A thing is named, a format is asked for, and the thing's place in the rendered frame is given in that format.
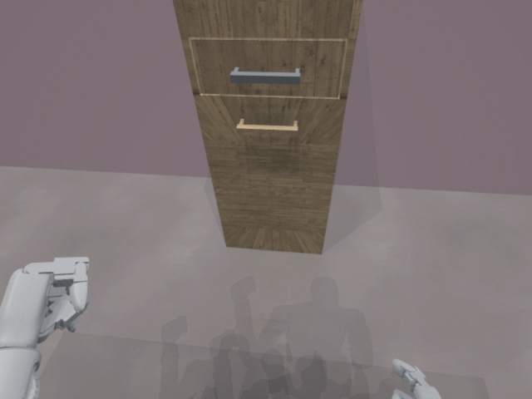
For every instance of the left robot hand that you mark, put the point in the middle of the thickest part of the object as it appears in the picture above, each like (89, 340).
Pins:
(61, 286)

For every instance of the right robot hand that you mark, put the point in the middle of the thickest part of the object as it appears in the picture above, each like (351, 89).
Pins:
(415, 381)

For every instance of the cabinet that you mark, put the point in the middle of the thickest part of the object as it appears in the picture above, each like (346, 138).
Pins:
(273, 192)

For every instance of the left robot forearm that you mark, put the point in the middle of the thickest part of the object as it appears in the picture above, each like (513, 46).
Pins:
(18, 377)

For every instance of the drawer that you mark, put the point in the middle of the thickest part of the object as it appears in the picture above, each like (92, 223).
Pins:
(319, 59)

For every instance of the handle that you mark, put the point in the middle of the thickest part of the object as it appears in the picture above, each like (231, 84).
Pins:
(237, 76)
(267, 130)

